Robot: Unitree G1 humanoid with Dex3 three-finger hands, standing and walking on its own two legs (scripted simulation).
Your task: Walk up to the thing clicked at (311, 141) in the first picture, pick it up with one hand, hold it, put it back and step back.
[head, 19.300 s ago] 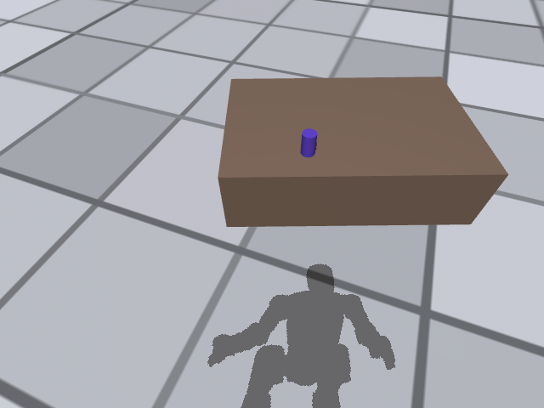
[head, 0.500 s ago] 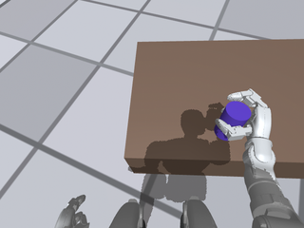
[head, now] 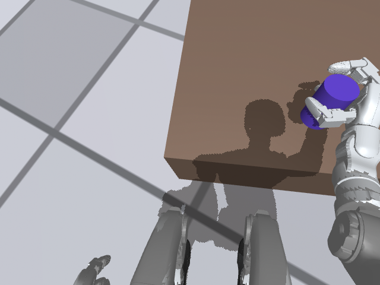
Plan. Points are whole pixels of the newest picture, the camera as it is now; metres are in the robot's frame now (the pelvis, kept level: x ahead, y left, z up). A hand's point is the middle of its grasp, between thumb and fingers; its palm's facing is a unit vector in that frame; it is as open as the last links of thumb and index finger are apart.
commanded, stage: crouch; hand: right
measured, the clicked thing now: (326, 103) +0.48 -0.22 -0.01
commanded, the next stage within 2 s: lower in 0.46 s
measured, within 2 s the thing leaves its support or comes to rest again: rests again in 1.68 s
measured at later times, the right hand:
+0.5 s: hand (319, 100) +0.51 -0.23 -0.05, palm faces +0.22 +0.98 -0.01, open 9.3 cm
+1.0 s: hand (305, 111) +0.52 -0.23 -0.12, palm faces +0.22 +0.98 -0.01, open 9.3 cm
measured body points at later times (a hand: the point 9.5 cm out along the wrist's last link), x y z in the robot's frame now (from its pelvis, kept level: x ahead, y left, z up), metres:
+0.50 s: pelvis -0.01 -0.01 -0.06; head +0.19 -0.04 +0.34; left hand +0.06 +0.26 -0.18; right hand +0.49 -0.28 -0.05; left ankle +0.04 +0.12 -0.54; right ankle +0.06 -0.13 -0.54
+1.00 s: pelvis -0.02 +0.00 -0.12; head +0.21 -0.04 +0.26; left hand +0.04 +0.27 -0.24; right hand +0.50 -0.28 -0.12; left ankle +0.04 +0.12 -0.54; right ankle +0.06 -0.13 -0.54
